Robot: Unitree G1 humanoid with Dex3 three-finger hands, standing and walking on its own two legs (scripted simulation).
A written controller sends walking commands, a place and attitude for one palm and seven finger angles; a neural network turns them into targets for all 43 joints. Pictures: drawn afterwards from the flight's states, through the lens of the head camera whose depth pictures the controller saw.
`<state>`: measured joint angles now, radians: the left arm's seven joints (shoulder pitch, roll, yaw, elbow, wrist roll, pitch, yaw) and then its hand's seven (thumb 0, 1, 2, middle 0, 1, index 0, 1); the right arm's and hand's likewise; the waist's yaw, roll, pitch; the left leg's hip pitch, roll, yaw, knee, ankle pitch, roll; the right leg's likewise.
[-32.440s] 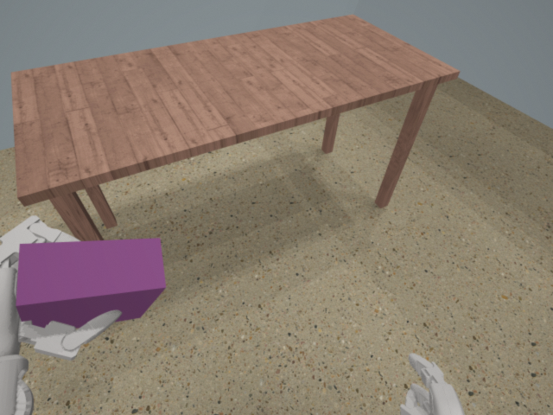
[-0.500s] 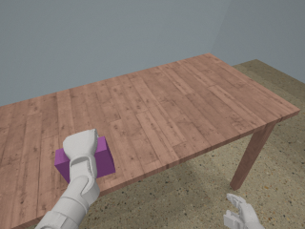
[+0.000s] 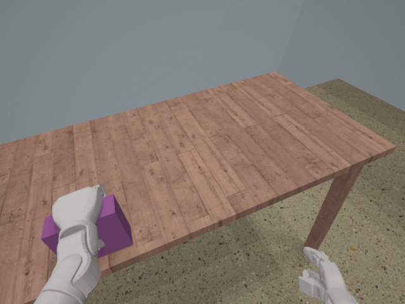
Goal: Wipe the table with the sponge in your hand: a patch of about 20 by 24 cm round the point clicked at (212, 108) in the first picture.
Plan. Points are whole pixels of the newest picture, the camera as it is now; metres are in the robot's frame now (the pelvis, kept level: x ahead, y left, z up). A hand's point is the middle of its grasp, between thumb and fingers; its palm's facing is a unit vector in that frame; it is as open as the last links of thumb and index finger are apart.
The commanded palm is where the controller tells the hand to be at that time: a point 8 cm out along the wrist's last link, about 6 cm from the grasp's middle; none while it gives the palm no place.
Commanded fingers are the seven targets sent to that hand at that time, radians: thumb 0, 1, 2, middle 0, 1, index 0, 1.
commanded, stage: slide back across to the middle lane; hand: left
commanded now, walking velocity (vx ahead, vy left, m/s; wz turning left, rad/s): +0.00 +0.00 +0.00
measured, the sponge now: (95, 236) +0.25 +0.28 -0.01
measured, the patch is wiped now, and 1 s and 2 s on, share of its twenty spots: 1.00 1.00 1.00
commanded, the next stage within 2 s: wipe forward along the middle lane in 0.08 s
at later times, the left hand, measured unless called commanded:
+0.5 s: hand (74, 221) +0.26 +0.32 +0.04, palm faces -0.06 -0.06 -1.00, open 9.8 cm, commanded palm +0.24 +0.31 +0.07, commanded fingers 0.00 0.10 1.30 -1.20 -1.60 -1.20 -1.60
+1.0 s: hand (74, 200) +0.31 +0.34 +0.04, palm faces -0.08 -0.02 -1.00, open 9.8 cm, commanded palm +0.29 +0.34 +0.07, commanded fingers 0.00 0.10 1.30 -1.20 -1.60 -1.20 -1.60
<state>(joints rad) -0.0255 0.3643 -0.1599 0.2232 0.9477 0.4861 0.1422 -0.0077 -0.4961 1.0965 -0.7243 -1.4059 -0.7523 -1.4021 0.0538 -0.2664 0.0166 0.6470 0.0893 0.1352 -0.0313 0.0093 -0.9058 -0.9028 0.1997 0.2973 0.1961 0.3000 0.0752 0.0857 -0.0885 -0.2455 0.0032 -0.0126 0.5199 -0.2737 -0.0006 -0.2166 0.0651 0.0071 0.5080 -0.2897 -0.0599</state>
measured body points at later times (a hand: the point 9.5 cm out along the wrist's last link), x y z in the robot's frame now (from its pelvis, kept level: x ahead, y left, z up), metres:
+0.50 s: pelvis -0.01 +0.01 +0.00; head -0.02 -0.02 +0.45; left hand +0.26 +0.31 +0.09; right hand +0.20 -0.22 -0.10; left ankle +0.00 +0.12 -0.74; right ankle -0.01 -0.08 -0.74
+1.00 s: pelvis -0.03 +0.01 -0.01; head -0.02 -0.01 +0.44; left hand +0.31 +0.34 +0.09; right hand +0.11 -0.24 -0.13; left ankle +0.00 +0.12 -0.74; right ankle -0.01 -0.08 -0.74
